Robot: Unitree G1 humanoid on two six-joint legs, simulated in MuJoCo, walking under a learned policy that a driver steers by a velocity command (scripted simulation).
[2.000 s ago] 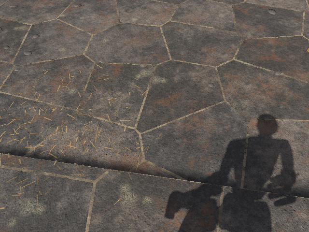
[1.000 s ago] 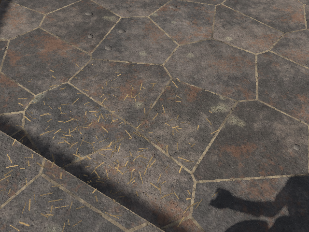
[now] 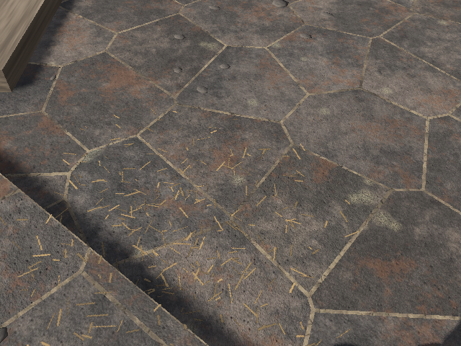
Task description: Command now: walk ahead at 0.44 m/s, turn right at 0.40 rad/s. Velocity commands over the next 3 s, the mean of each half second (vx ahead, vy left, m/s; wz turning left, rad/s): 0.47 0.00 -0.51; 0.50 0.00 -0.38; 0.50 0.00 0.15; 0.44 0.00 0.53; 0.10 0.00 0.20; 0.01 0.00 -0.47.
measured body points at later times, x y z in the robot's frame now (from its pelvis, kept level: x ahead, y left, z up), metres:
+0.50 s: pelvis +0.26 -0.07 +0.00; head +0.27 -0.08 +0.45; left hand +0.34 +0.16 -0.13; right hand +0.35 -0.34 -0.11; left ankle +0.46 +0.10 -0.66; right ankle +0.19 -0.10 -0.74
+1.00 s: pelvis +0.60 -0.10 -0.15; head +0.61 -0.11 +0.30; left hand +0.82 +0.07 -0.27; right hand +0.46 -0.31 -0.30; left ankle +0.64 -0.01 -0.89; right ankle +0.57 -0.24 -0.75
